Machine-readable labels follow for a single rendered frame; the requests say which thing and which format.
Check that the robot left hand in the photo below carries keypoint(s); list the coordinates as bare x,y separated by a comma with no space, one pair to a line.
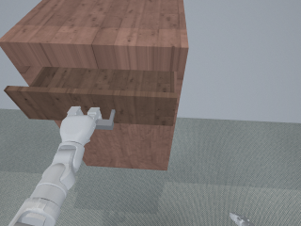
78,127

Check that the robot right hand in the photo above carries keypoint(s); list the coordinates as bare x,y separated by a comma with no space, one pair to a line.
240,220

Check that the handle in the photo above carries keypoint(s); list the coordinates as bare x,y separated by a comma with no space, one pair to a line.
104,124

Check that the drawer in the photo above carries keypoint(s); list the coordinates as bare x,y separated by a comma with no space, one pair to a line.
137,96

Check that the cabinet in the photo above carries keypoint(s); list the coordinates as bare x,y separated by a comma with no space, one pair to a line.
139,35

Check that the left robot forearm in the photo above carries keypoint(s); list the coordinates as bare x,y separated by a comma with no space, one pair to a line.
43,206

